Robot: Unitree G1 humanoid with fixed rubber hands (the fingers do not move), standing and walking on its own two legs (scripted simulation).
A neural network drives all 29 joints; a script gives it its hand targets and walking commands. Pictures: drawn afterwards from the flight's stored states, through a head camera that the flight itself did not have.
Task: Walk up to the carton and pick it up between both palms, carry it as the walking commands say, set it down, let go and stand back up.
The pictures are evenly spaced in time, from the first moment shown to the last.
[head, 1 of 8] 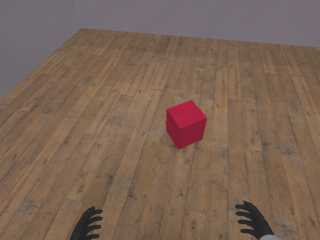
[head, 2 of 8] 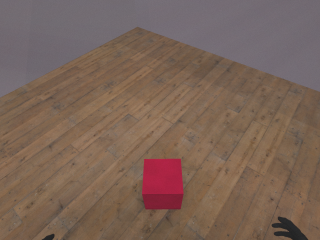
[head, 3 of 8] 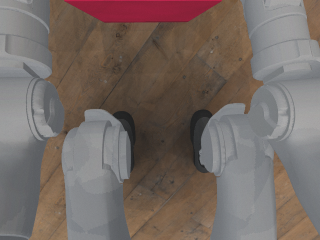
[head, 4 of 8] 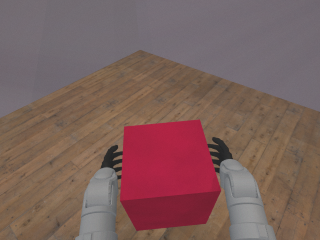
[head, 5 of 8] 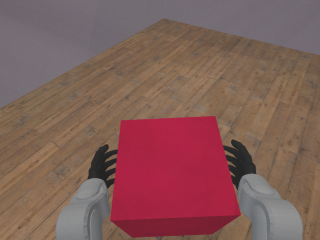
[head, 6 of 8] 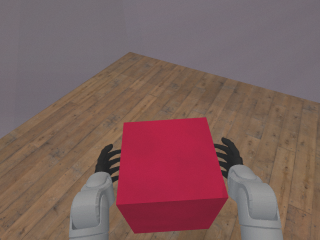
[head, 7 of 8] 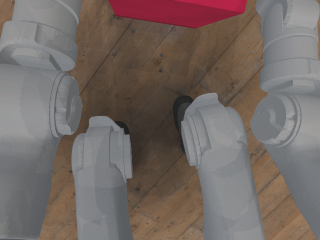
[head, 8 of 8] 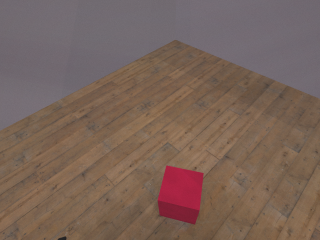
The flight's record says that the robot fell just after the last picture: no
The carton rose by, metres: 0.69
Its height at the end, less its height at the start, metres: +0.00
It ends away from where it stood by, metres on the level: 0.29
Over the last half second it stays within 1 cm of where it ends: yes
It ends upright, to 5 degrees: yes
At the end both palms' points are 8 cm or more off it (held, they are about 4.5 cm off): yes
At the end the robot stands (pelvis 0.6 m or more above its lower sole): yes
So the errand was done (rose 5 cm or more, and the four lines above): yes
